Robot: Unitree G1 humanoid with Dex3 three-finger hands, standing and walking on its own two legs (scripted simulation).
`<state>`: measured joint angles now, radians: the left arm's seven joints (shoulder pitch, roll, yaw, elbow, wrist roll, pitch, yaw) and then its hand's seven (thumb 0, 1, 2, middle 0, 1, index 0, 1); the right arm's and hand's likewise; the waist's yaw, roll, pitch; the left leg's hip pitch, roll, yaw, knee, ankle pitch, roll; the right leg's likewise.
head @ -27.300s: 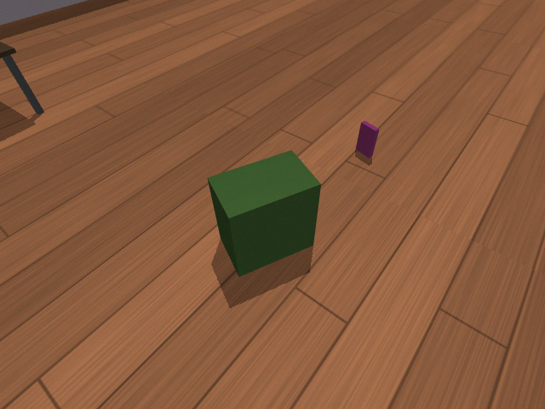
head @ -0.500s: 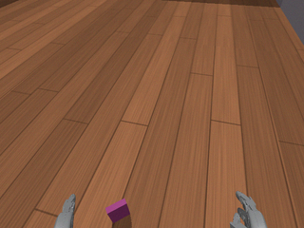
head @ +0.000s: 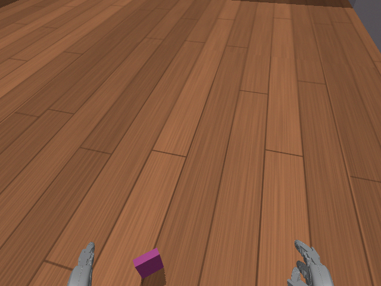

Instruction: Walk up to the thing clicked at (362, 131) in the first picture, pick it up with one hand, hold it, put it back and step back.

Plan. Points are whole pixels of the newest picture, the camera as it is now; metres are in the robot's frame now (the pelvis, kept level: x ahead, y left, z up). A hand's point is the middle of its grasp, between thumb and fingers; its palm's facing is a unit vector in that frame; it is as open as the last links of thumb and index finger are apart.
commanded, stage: home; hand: left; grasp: from the side
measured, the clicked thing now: (149, 263) +0.37 +0.20 -0.63
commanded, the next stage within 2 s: stand in 0.34 s
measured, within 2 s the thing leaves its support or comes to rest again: neither
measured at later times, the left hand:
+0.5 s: hand (111, 285) +0.17 +0.18 -0.06, palm faces +0.09 -0.96 -0.27, open 17.6 cm
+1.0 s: hand out of the picture +0.09 +0.25 -0.11, palm faces -0.03 -0.94 -0.34, open 8.1 cm
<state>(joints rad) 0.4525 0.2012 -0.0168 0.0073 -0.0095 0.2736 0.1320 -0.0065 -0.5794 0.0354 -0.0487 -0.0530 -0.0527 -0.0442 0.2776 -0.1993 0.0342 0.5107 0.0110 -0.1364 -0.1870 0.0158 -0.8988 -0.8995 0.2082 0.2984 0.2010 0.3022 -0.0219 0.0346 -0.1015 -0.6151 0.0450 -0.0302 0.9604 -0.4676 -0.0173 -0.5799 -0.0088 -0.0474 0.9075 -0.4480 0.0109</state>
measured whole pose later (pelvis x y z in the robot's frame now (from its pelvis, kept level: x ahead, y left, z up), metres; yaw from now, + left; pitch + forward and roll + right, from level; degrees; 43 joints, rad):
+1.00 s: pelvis -0.01 +0.01 +0.03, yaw +0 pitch -1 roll +0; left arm 0.25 0.33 0.02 0.80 0.05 0.01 0.02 0.01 0.76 0.87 -0.20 -0.30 -0.20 -0.29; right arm 0.21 -0.31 -0.05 0.89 -0.05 -0.01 -0.01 0.01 -0.90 -0.90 0.21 0.30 0.20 0.30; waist 0.01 -0.01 0.03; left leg -0.35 0.01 0.01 0.71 -0.35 0.01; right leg -0.34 -0.04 -0.02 0.70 -0.35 0.03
